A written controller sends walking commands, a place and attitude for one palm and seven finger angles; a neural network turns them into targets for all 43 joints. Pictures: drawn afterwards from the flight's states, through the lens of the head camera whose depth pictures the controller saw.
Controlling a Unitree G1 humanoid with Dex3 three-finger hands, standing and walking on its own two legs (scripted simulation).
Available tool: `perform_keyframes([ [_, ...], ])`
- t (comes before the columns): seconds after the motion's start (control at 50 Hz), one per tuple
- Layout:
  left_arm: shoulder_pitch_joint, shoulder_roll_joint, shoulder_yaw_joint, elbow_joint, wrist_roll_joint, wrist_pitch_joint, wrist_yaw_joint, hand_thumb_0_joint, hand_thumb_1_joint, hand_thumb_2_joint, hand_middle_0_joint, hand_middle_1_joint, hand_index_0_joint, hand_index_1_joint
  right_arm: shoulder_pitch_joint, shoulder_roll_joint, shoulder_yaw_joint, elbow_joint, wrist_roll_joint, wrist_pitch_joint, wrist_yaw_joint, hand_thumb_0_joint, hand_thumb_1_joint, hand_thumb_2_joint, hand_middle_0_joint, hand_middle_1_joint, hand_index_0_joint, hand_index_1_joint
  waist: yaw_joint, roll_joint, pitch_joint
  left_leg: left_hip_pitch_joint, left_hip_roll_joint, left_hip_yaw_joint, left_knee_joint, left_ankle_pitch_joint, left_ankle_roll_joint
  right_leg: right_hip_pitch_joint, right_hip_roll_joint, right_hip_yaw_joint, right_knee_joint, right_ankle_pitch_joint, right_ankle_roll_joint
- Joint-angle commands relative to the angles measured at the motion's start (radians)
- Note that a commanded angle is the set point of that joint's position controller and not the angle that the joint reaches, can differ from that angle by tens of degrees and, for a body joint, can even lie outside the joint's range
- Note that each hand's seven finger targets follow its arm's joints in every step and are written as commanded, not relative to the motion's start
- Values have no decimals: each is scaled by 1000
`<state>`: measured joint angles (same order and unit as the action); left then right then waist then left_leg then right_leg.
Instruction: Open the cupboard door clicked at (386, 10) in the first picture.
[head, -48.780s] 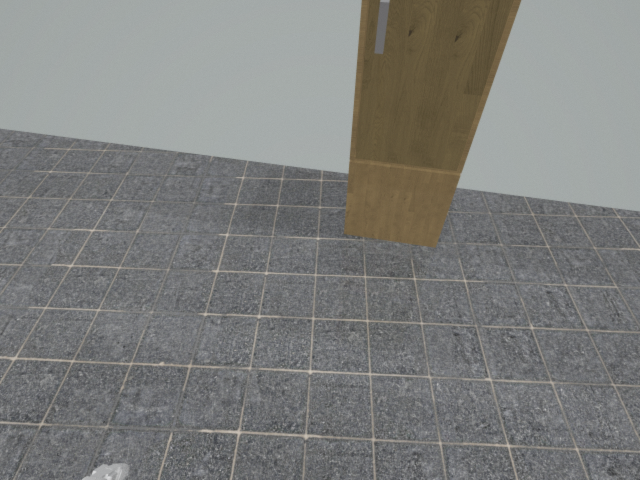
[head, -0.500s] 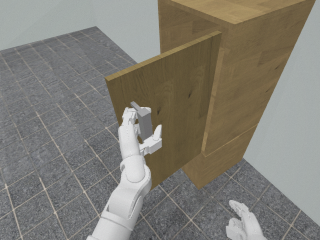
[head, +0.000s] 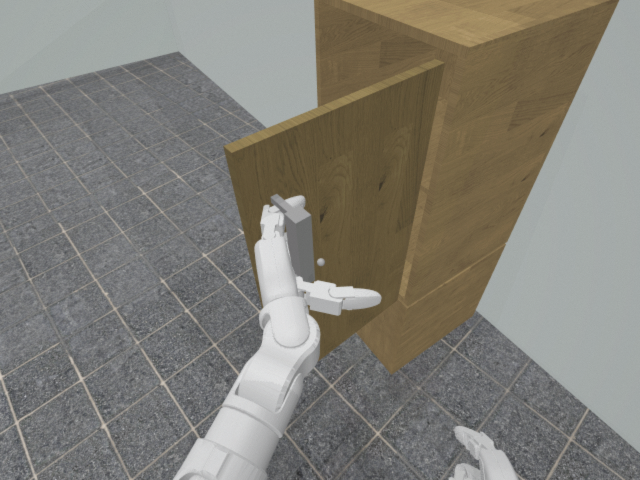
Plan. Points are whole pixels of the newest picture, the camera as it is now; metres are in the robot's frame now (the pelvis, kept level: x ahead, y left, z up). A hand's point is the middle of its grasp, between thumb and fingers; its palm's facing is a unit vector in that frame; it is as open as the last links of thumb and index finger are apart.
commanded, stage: open thumb and fingers to let go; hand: left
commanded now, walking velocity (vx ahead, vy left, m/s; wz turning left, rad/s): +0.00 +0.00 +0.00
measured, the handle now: (291, 240) +0.39 +0.07 +0.11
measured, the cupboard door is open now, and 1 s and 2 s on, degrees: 95 97 97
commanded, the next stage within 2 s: slide the hand sideways off the handle in 0.08 s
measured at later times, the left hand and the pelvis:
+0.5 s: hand (311, 278) +0.32 +0.04 +0.11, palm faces -0.15 -0.99 -0.01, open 16.2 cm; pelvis +0.00 +0.00 +0.00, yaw +1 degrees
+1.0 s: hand (277, 312) +0.27 +0.07 +0.11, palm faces -0.10 -0.99 -0.03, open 16.3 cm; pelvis +0.03 -0.02 +0.00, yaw +0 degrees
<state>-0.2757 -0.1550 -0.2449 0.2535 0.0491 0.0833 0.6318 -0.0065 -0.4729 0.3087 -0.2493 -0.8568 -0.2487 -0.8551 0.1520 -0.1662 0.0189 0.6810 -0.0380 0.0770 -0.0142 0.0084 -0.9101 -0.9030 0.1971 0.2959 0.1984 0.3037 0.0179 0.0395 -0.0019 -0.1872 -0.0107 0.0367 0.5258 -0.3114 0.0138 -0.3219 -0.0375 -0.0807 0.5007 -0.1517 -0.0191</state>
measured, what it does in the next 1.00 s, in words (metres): stands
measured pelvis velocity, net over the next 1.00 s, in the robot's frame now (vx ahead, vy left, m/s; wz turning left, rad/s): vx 0.03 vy -0.02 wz -0.01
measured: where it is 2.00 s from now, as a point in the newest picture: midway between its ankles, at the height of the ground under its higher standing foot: outside the picture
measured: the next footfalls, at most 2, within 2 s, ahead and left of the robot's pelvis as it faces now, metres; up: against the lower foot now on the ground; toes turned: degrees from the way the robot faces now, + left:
none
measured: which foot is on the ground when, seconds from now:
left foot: down 0.00-1.00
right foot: down 0.00-1.00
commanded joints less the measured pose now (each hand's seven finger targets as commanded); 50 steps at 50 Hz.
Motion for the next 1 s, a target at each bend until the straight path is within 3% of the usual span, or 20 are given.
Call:
perform_keyframes([
  [0.0, -390, -116, -18, -227, 40, -63, 11, 0, -500, 300, -167, -400, -167, -400, -171, -79, -24, -160, -2, -48, 1, 0, -900, -900, 200, 300, 200, 300, 3, -108, -210, -61, 14, -49, -103, 99, -22, 149, 9, 28, -76, -107, -30],
  [0.04, -425, -111, -13, -225, 38, -60, 15, 0, -500, 300, -150, -300, -150, -300, -168, -78, -22, -156, -2, -45, 0, 0, -900, -900, 200, 300, 200, 300, -1, -122, -213, -63, 11, -50, -102, 87, -20, 144, 8, 30, -76, -117, -26],
  [0.16, -433, -110, -12, -212, 42, -52, 23, 0, -500, 300, -150, -300, -150, -300, -172, -75, -21, -156, -3, -38, -3, 0, -900, -900, 200, 300, 200, 300, 0, -119, -222, -66, 6, -51, -96, 74, -18, 140, 5, 34, -77, -134, -26],
  [0.18, -369, -48, -214, -213, 110, -95, -204, 0, -500, 300, -150, -300, -150, -300, -64, -108, -22, -138, -3, -33, -8, 0, -900, -900, 200, 300, 200, 300, -84, -208, -164, -27, 19, -49, -96, 110, 8, 125, 0, 53, -57, -24, -28],
  [0.2, -426, 20, -148, -255, 74, -142, -326, 0, -500, 300, -150, -300, -150, -300, -65, -113, -21, -172, 4, -34, -25, 0, -900, -900, 200, 300, 200, 300, -64, -142, -243, -23, 9, -35, -88, 136, 11, 155, -1, 52, -36, 39, -32],
  [0.22, -474, 64, -129, -273, 53, -176, -416, 0, -500, 300, -150, -300, -150, -300, -71, -103, -9, -188, 11, -44, -41, 0, -900, -900, 200, 300, 200, 300, -59, -100, -268, -16, 3, -35, -85, 136, 12, 184, -4, 57, -22, 61, -31],
  [0.26, -512, 79, -124, -241, -17, -202, -574, 0, -500, 300, -150, -300, -150, -300, -79, -105, 7, -205, 28, -71, -61, 0, -900, -900, 200, 300, 200, 300, -67, -68, -253, -16, -1, -46, -89, 98, 11, 185, -3, 58, -21, 43, -34],
  [0.3, -515, 38, -101, -213, -119, -189, -650, 0, -500, 300, -150, -300, -150, -300, -99, -101, 22, -220, 51, -109, -69, 0, -900, -900, 200, 300, 200, 300, -65, -21, -193, -18, 2, -65, -103, 60, -1, 136, 7, 41, -27, -16, -37],
  [0.34, -471, 31, -38, -193, -197, -171, -653, 0, -500, 300, -150, -300, -150, -300, -94, -108, 26, -219, 59, -145, -62, 0, -900, -900, 200, 300, 200, 300, -47, -113, -177, -49, 8, -85, -117, 29, -9, 126, 16, 20, -28, -64, -27],
  [0.38, -381, 49, 11, -214, -215, -165, -631, 0, -500, 300, -150, -300, -150, -300, -95, -113, 22, -228, 58, -173, -43, 0, -900, -900, 200, 300, 200, 300, -13, -153, -199, -70, 9, -86, -117, 45, -12, 146, 18, 17, -20, -70, -23],
  [0.4, -353, 69, 28, -240, -207, -170, -616, 0, -500, 300, -150, -300, -150, -300, -91, -114, 20, -231, 55, -183, -30, 0, -900, -900, 200, 300, 200, 300, 2, -97, -206, -70, 5, -79, -117, 65, -18, 153, 15, 20, -14, -60, -27],
  [0.48, -212, 131, 58, -349, -154, -185, -583, 0, -500, 300, -150, -300, -150, -300, -78, -116, 7, -253, 49, -190, 4, 0, -900, -900, 200, 300, 200, 300, 20, -152, -221, -90, 11, -51, -101, 113, -10, 197, 10, 40, -17, 3, -19],
  [0.52, -168, 178, 83, -399, -130, -182, -577, 0, -500, 300, -150, -300, -150, -300, -87, -118, 6, -263, 51, -181, 7, 0, -900, -900, 200, 300, 200, 300, 27, -116, -202, -105, 10, -41, -109, 89, -8, 207, 5, 55, -29, -25, -20],
  [0.58, -83, 210, 101, -473, -115, -160, -577, 0, -500, 300, -150, -300, -150, -300, -99, -111, 7, -280, 52, -171, 7, 0, -900, -900, 200, 300, 200, 300, 35, -99, -211, -101, 7, -26, -108, 91, -2, 239, 3, 71, -40, -14, -18],
  [0.6, -32, 211, 100, -477, -115, -149, -579, 0, -500, 300, -150, -300, -150, -300, -104, -111, 10, -283, 53, -165, 8, 0, -900, -900, 200, 300, 200, 300, 39, -96, -184, -108, 8, -27, -113, 83, -3, 233, 4, 70, -48, -29, -19],
  [0.72, 58, 230, 116, -601, -133, -112, -592, 0, -500, 300, -150, -300, -150, -300, -122, -106, 15, -303, 55, -163, -9, 0, -900, -900, 200, 300, 200, 300, 29, -106, -170, -94, 4, -20, -106, 57, 4, 238, 4, 88, -80, -81, -6],
  [0.8, 169, 249, 131, -653, -140, -104, -615, 0, -500, 300, -150, -300, -150, -300, -110, -109, 14, -303, 53, -176, -13, 0, -900, -900, 200, 300, 200, 300, 28, -91, -176, -83, 2, -19, -89, 110, 5, 251, 7, 85, -64, 5, -6],
  [0.88, 236, 299, 185, -697, -152, -99, -645, 0, -500, 300, -150, -300, -150, -300, -104, -113, 15, -305, 52, -185, -21, 0, -900, -900, 200, 300, 200, 300, 22, -120, -168, -92, 1, -16, -74, 117, 7, 252, 5, 93, -63, 23, 3],
  [0.92, 306, 292, 187, -712, -163, -99, -663, 0, -500, 300, -150, -300, -150, -300, -102, -112, 16, -311, 51, -193, -21, 0, -900, -900, 200, 300, 200, 300, 30, -86, -151, -88, 4, -17, -72, 129, 5, 241, 8, 84, -52, 43, 0],
  [0.98, 355, 317, 218, -749, -174, -105, -681, 0, -500, 300, -150, -300, -150, -300, -94, -116, 15, -316, 51, -205, -23, 0, -900, -900, 200, 300, 200, 300, 31, -89, -164, -92, 3, -18, -60, 153, 5, 248, 11, 80, -35, 86, 3],
])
